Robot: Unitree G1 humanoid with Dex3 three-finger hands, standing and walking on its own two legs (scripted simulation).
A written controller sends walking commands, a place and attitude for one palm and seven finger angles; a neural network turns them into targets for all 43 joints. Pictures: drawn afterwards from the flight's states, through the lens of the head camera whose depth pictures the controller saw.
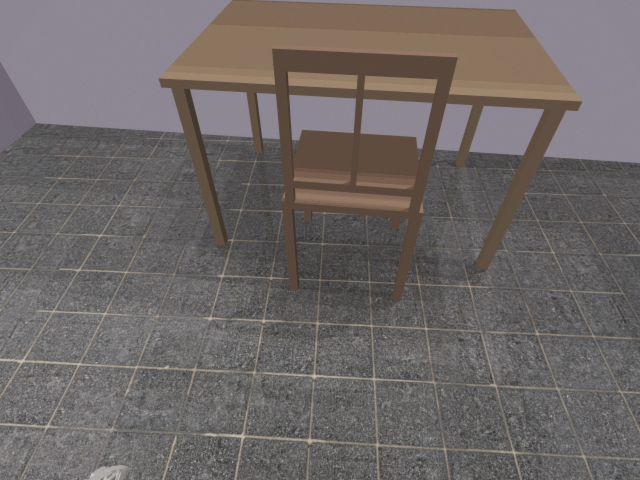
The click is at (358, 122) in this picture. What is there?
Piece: chair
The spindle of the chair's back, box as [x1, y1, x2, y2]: [350, 75, 364, 185]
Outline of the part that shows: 358,75 357,78 350,184 354,185 356,179 364,76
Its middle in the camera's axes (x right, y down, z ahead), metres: +0.09 -0.27 +1.01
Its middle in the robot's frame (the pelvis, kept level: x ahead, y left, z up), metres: +0.94 -0.04 -0.06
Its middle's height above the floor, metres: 0.70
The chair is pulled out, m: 0.00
